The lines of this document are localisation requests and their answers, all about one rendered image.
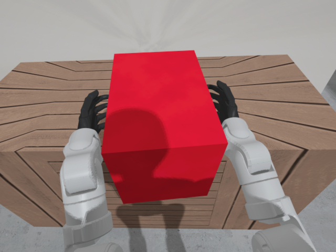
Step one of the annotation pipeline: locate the left robot hand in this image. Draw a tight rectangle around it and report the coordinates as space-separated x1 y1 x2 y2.
78 90 109 134

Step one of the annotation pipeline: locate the robot left forearm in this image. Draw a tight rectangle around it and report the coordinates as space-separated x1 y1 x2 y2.
60 128 113 252

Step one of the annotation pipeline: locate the pedestal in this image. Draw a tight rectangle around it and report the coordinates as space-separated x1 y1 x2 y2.
0 55 336 230

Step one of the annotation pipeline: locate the robot right forearm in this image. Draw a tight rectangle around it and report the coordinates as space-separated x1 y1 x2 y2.
222 117 317 252

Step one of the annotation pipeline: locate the robot right upper arm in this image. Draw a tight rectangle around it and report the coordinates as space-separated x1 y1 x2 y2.
251 224 315 252

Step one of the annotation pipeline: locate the right robot hand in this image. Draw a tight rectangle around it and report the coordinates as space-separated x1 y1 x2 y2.
207 80 239 124

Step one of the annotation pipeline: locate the carton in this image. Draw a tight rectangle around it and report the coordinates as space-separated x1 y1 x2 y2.
101 50 228 204

